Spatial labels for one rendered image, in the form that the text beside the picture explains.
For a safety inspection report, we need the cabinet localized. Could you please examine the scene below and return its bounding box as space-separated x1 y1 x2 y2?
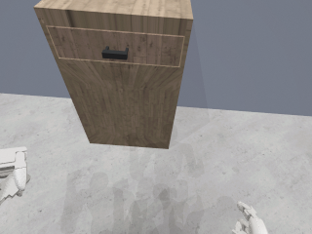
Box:
33 0 194 149

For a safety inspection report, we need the robot left hand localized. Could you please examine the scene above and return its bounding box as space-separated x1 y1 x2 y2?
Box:
0 146 31 206

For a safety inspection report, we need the handle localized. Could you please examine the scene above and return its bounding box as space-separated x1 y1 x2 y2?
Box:
101 46 129 60

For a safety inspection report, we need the drawer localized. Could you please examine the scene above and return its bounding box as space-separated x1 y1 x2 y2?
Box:
47 25 184 66

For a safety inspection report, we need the robot right hand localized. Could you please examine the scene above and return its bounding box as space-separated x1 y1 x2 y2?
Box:
232 201 268 234

